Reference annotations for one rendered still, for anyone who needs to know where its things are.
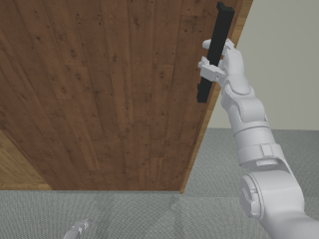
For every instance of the right robot forearm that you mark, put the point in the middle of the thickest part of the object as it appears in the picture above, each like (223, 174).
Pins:
(257, 149)

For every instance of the handle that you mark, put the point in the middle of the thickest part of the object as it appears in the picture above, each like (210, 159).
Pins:
(221, 28)

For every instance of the robot right upper arm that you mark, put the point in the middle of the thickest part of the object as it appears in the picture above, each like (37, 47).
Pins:
(273, 197)

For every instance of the right robot hand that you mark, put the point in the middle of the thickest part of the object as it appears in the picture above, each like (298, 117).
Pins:
(231, 64)

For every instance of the wardrobe door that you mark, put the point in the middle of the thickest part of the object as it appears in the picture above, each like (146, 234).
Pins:
(101, 95)
(14, 167)

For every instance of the left robot hand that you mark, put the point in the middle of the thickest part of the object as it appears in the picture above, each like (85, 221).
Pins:
(78, 229)

